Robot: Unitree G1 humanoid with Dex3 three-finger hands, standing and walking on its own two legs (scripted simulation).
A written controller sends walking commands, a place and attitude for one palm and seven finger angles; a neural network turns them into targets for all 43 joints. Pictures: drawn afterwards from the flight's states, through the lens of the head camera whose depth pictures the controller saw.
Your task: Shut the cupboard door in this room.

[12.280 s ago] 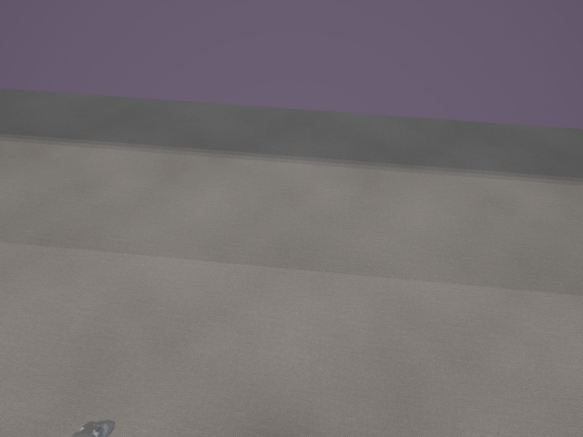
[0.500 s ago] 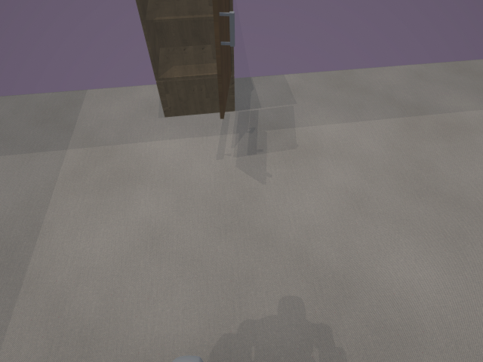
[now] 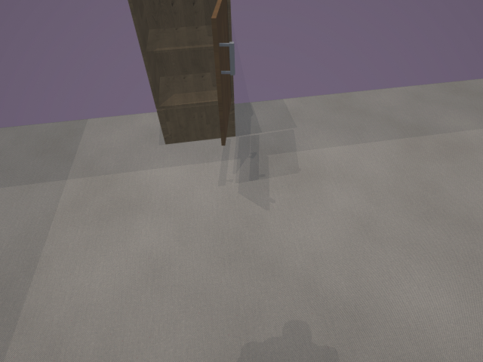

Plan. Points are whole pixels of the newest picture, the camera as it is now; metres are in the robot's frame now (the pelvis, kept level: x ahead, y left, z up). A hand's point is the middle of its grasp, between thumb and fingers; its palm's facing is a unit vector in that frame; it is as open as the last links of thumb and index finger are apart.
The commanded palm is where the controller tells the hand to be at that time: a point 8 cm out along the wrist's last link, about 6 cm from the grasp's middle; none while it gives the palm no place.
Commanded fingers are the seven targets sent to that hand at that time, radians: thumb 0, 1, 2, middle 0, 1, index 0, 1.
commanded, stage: stand and wait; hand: left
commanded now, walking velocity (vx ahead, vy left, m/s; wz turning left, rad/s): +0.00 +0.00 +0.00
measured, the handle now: (227, 59) +1.23 +0.13 -0.04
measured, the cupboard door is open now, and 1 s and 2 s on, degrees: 78 78 78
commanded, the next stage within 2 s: look at it before walking up in 0.30 s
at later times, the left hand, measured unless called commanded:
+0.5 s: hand out of the picture +0.01 +0.16 -0.17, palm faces +0.02 -0.98 -0.19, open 7.3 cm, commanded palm none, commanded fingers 0.00 0.90 0.90 -0.20 -0.30 -0.20 -0.30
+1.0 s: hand out of the picture -0.01 +0.18 -0.17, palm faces +0.01 -0.98 -0.20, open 7.4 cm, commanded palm none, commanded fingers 0.00 0.90 0.90 -0.20 -0.30 -0.20 -0.30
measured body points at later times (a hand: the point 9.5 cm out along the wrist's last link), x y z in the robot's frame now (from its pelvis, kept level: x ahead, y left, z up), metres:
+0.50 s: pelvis +0.01 +0.00 +0.01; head +0.02 -0.01 +0.46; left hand +0.01 +0.21 -0.15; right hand -0.01 -0.21 -0.16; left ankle -0.04 +0.12 -0.73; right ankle +0.02 -0.11 -0.73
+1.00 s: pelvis +0.00 +0.00 +0.01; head +0.00 +0.00 +0.46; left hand -0.01 +0.23 -0.15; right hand -0.03 -0.22 -0.15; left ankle -0.04 +0.12 -0.73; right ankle +0.02 -0.11 -0.73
